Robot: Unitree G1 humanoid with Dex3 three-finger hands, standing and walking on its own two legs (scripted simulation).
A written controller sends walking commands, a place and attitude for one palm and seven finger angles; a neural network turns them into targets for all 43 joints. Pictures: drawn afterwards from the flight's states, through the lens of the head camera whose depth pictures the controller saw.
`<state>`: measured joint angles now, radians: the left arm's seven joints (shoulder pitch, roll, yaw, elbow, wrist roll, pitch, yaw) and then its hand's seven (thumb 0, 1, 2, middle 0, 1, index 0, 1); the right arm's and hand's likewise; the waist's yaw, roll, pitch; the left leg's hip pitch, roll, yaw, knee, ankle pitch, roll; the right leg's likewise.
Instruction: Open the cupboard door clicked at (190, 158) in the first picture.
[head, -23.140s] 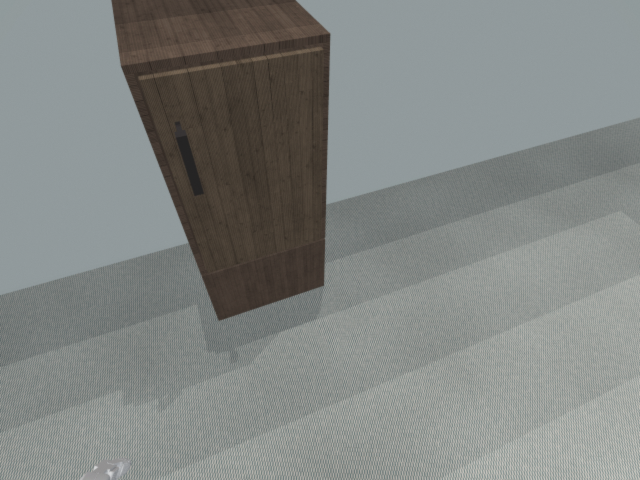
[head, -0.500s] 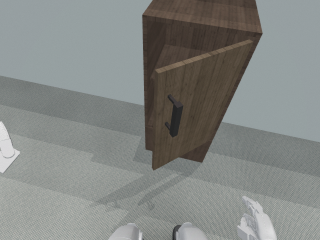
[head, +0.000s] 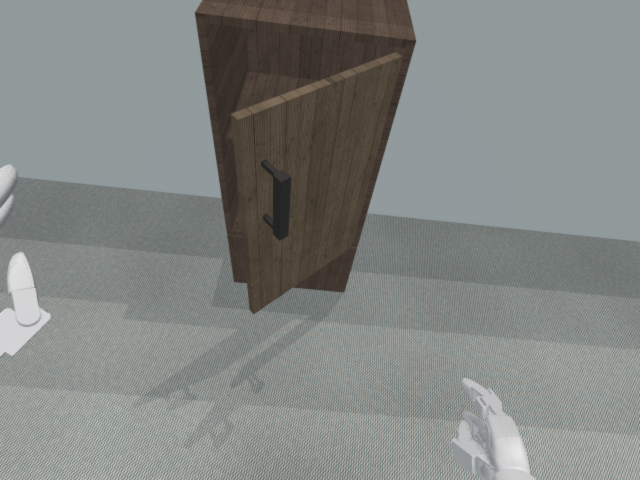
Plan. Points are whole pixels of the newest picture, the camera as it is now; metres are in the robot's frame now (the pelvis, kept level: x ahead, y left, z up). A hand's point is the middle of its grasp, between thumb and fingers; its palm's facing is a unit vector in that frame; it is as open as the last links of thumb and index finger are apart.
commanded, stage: stop stepping back and stand still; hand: left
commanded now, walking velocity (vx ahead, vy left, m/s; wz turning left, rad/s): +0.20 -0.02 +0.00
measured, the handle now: (274, 201) +0.56 +0.10 -0.03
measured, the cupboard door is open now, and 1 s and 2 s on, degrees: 44 44 44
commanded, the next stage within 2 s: let the arm hang, fingers relaxed in 1.06 s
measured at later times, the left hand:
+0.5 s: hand (1, 411) +0.15 +0.24 +0.17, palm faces +0.45 -0.80 -0.40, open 7.4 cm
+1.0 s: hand out of the picture +0.15 +0.27 +0.16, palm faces +0.39 -0.80 -0.46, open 7.4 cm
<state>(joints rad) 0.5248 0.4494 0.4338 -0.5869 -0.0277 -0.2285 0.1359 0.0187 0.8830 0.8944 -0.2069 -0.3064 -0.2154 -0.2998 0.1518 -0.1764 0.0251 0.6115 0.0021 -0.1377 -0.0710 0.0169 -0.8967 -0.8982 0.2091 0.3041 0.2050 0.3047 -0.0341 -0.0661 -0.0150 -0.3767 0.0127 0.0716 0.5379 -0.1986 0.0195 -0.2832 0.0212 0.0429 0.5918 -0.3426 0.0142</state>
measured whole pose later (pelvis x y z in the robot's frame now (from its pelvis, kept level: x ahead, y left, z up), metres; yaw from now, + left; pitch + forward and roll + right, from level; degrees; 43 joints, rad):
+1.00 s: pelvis -0.06 +0.02 +0.01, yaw -1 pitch +0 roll +0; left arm 0.53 0.39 0.38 -0.45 -0.02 -0.18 0.15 0.02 0.88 0.89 -0.21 -0.31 -0.22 -0.30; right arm 0.22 -0.20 0.02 0.62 0.00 -0.14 -0.07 0.02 -0.90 -0.90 0.21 0.30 0.20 0.30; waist 0.00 -0.02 0.01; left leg -0.20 0.01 0.07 0.45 -0.25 0.01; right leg -0.25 0.00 -0.04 0.45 -0.19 -0.02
